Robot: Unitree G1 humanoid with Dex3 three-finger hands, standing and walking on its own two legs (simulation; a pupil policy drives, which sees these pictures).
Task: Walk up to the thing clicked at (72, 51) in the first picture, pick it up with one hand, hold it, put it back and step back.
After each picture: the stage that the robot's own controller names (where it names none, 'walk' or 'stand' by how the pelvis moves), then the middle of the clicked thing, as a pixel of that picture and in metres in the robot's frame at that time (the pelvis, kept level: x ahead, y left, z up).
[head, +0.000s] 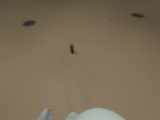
stand; (72, 48) +1.34 +0.41 -0.65
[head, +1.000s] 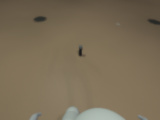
walk; (80, 50) +1.24 +0.19 -0.63
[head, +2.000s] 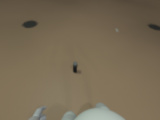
walk; (75, 67) +0.82 +0.19 -0.65
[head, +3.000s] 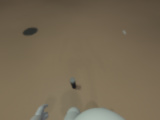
walk; (73, 83) +0.52 +0.24 -0.62
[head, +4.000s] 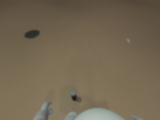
stand; (73, 95) +0.38 +0.19 -0.65
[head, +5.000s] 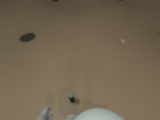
stand; (71, 97) +0.37 +0.21 -0.66
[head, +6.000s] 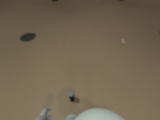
stand; (71, 96) +0.38 +0.22 -0.66
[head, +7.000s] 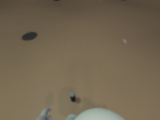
stand; (72, 96) +0.38 +0.20 -0.66
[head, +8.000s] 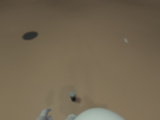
stand; (73, 96) +0.37 +0.20 -0.66
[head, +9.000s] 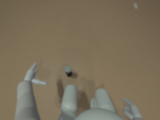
go down; (68, 71) +0.43 +0.19 -0.46
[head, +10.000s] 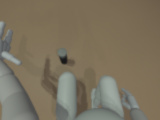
go down; (63, 57) +0.47 +0.23 -0.28
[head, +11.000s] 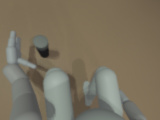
close in; (43, 48) +0.45 +0.27 -0.18
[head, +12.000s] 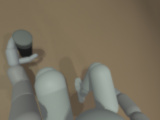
close; (25, 47) +0.44 +0.30 -0.16
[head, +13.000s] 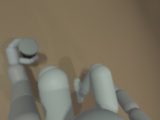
lift; (28, 51) +0.40 +0.29 -0.16
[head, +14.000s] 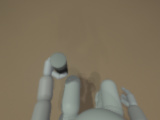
lift; (61, 67) +0.33 +0.20 +0.00
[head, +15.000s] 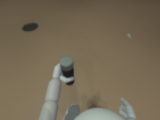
hold; (68, 72) +0.31 +0.16 +0.05
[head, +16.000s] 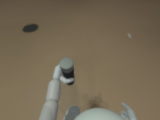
hold; (68, 73) +0.31 +0.16 +0.05
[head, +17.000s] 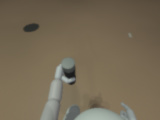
crouch; (70, 73) +0.31 +0.15 +0.04
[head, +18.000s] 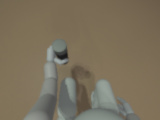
crouch; (62, 54) +0.43 +0.19 -0.03
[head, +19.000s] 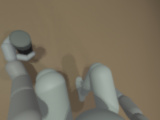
lower; (24, 48) +0.43 +0.29 -0.17
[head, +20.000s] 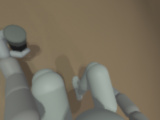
lower; (18, 44) +0.44 +0.30 -0.17
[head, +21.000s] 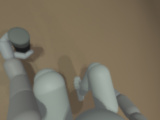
lower; (22, 46) +0.44 +0.30 -0.16
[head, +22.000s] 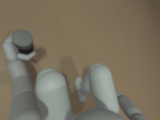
lower; (25, 47) +0.43 +0.29 -0.16
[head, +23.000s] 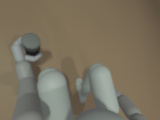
loosen; (32, 49) +0.42 +0.27 -0.15
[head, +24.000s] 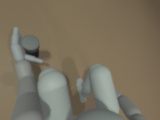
withdraw; (32, 50) +0.43 +0.27 -0.17
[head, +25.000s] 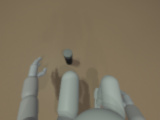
walk; (68, 58) +0.46 +0.21 -0.27
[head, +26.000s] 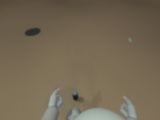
stand; (75, 95) +0.39 +0.15 -0.59
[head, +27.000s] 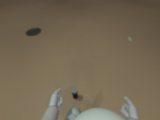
stand; (74, 93) +0.40 +0.17 -0.60
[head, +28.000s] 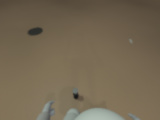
stand; (75, 94) +0.40 +0.16 -0.63
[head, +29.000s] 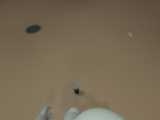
walk; (76, 89) +0.42 +0.17 -0.65
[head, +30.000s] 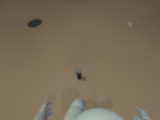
walk; (79, 74) +0.60 +0.19 -0.63
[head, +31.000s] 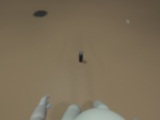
walk; (80, 57) +0.95 +0.14 -0.63
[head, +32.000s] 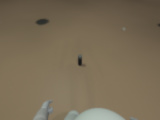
stand; (80, 60) +1.00 +0.18 -0.65
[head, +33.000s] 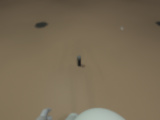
stand; (79, 61) +1.01 +0.20 -0.66
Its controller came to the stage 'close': yes
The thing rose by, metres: 0.69
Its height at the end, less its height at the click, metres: +0.00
